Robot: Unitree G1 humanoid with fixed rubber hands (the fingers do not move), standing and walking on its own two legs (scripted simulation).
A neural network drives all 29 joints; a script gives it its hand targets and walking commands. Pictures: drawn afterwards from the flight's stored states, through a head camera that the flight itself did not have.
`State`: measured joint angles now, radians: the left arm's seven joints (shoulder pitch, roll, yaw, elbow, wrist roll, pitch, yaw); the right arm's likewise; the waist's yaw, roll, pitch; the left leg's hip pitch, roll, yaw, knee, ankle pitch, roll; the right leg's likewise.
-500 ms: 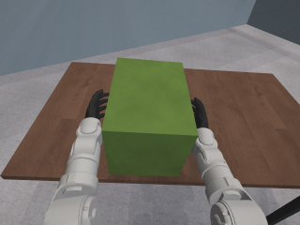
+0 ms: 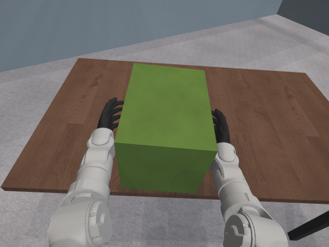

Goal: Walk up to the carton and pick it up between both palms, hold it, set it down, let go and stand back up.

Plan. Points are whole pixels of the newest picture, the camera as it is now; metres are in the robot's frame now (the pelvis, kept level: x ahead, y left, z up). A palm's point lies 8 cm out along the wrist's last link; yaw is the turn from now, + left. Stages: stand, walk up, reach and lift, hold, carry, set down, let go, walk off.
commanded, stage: set down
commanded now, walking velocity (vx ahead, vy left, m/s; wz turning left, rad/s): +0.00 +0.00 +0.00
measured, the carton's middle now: (164, 127) +0.43 +0.00 +0.05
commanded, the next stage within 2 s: none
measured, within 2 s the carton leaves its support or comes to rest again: rests again in 1.22 s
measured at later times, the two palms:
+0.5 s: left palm (113, 129) +0.42 +0.15 +0.05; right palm (218, 143) +0.39 -0.15 +0.03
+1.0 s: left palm (115, 134) +0.43 +0.14 +0.01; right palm (215, 147) +0.40 -0.15 +0.00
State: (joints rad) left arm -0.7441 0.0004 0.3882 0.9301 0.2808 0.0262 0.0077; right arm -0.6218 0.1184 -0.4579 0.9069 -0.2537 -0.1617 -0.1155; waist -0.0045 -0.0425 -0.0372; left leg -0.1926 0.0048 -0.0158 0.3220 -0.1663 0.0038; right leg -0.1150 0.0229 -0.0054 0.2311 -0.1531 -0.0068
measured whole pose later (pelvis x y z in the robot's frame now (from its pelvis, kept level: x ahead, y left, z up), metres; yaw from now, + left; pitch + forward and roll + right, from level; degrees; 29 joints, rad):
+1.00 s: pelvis +0.01 +0.00 -0.01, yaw +0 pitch +18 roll -1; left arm -0.87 0.07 0.39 1.27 0.26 -0.25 0.05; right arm -0.69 0.13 -0.64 1.02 -0.43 -0.33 -0.12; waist -0.03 -0.01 -0.14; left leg -0.52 0.02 0.02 0.37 -0.16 0.01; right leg -0.45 0.02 -0.06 0.29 -0.16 -0.01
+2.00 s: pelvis +0.00 +0.00 -0.01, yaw +1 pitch +22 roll -1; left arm -0.91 0.06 0.54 1.29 0.41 -0.37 0.03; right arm -0.74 0.16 -0.81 1.02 -0.56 -0.44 -0.08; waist -0.05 -0.02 -0.13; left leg -0.62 0.02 0.03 0.38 -0.14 0.01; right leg -0.53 0.01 -0.09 0.30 -0.14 -0.01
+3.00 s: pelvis +0.00 +0.00 -0.01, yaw -1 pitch +23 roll -1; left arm -0.91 0.06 0.58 1.24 0.46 -0.32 0.03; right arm -0.78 0.15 -0.77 1.04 -0.52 -0.41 -0.07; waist -0.04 -0.04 -0.12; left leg -0.65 0.03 0.08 0.39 -0.14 0.02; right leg -0.59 0.00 -0.06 0.35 -0.15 -0.01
